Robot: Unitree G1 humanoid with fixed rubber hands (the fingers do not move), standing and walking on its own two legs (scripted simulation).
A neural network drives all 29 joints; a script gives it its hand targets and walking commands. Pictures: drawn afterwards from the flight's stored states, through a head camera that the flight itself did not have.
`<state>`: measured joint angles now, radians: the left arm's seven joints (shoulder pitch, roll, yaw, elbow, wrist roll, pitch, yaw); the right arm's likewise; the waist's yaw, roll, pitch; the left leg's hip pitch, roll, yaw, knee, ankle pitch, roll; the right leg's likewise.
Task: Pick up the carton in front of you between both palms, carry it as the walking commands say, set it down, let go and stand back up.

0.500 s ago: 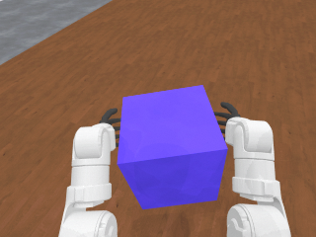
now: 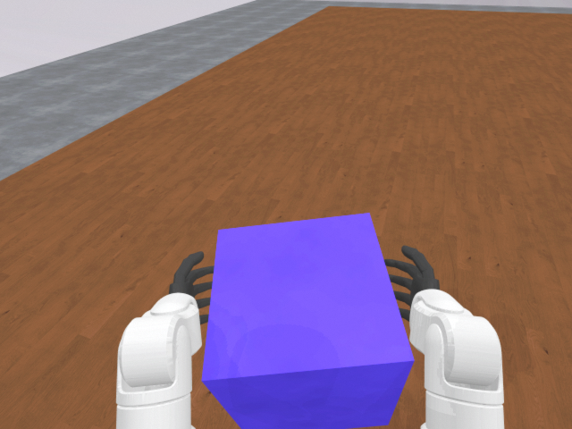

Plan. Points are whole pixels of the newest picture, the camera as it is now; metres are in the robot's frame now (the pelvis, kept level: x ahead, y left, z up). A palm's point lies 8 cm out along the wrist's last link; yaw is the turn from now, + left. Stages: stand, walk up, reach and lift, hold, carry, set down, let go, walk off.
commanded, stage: carry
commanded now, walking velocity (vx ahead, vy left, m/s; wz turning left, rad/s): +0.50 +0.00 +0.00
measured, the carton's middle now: (306, 330) +0.29 -0.01 +0.04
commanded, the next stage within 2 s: none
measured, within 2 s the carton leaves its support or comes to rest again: neither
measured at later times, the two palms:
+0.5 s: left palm (210, 188) +0.56 +0.17 +0.10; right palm (361, 181) +0.57 -0.13 +0.11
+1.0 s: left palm (234, 121) +0.86 +0.15 +0.11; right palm (347, 119) +0.87 -0.14 +0.11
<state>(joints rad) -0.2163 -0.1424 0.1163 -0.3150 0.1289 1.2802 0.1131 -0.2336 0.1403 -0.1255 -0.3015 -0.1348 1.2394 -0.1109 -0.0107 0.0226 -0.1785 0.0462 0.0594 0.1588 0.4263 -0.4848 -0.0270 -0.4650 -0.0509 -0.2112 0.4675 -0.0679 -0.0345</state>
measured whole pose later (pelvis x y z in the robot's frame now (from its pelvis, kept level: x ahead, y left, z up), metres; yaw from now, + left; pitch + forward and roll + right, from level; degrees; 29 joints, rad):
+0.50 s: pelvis +0.30 +0.02 +0.00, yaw +0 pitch +3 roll +0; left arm -0.21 -0.14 0.11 -0.23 0.14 1.26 0.11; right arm -0.21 0.14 -0.14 -0.25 -0.14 1.23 -0.11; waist 0.01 0.00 -0.17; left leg -0.49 0.07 0.20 0.45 -0.06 0.01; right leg 0.06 -0.05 -0.20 0.33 -0.43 0.04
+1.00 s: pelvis +0.59 +0.01 +0.01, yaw +0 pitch +3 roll -1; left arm -0.24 -0.15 0.10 -0.30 0.13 1.23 0.12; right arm -0.25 0.13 -0.14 -0.31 -0.13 1.20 -0.11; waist 0.01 0.04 -0.09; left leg -0.12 0.09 0.15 0.63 -0.48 -0.04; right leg -0.44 -0.03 -0.23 0.46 -0.06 -0.08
